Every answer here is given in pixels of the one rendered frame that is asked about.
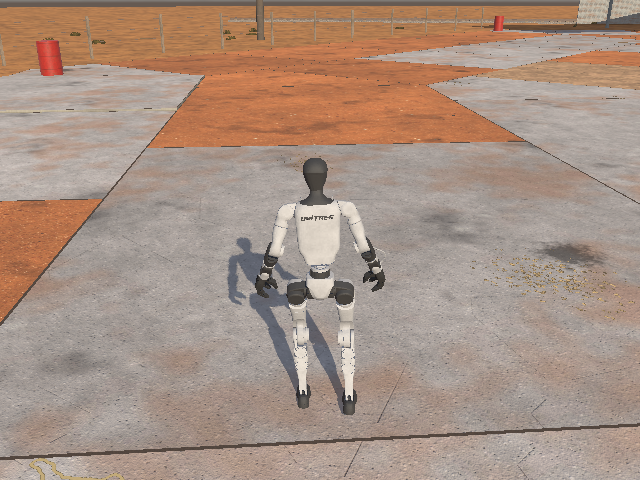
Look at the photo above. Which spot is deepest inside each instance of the robot right upper arm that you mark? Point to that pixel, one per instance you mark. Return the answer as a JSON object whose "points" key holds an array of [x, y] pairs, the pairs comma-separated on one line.
{"points": [[348, 209]]}

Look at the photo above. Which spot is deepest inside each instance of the right robot hand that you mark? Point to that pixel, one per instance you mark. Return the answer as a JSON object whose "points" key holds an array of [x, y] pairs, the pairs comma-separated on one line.
{"points": [[379, 276]]}

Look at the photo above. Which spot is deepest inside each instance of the left robot hand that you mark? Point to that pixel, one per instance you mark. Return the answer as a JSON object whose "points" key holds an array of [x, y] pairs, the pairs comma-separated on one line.
{"points": [[264, 283]]}

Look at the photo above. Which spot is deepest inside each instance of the right robot forearm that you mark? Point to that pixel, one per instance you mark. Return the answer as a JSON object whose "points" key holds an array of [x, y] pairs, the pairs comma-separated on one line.
{"points": [[371, 259]]}

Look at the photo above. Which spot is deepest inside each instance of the robot right thigh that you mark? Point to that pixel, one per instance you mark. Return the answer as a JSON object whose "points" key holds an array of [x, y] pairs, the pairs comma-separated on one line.
{"points": [[345, 300]]}

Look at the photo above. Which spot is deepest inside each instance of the robot left upper arm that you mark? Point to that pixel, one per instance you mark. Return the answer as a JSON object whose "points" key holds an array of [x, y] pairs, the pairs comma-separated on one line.
{"points": [[285, 212]]}

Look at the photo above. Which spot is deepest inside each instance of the robot torso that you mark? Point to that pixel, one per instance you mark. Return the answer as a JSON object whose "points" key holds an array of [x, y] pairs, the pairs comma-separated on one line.
{"points": [[318, 237]]}

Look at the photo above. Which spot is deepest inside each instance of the left robot forearm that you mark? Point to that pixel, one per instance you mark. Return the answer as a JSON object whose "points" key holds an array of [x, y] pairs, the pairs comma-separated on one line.
{"points": [[267, 265]]}

